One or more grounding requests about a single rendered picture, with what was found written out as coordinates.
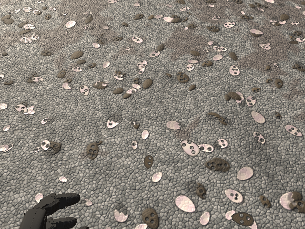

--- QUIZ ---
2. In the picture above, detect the left robot hand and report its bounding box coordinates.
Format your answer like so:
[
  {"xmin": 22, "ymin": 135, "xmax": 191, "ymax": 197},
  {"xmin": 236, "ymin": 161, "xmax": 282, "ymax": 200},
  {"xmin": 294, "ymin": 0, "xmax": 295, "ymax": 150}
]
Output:
[{"xmin": 19, "ymin": 193, "xmax": 89, "ymax": 229}]

